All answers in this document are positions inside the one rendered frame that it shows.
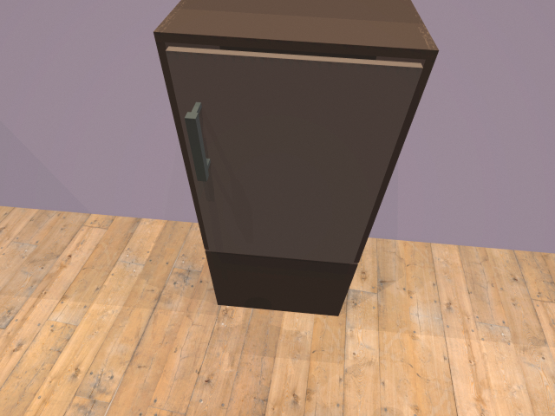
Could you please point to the cupboard door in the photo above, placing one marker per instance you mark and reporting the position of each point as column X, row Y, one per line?
column 299, row 146

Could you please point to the handle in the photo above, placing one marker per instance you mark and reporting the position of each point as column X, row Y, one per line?
column 201, row 163

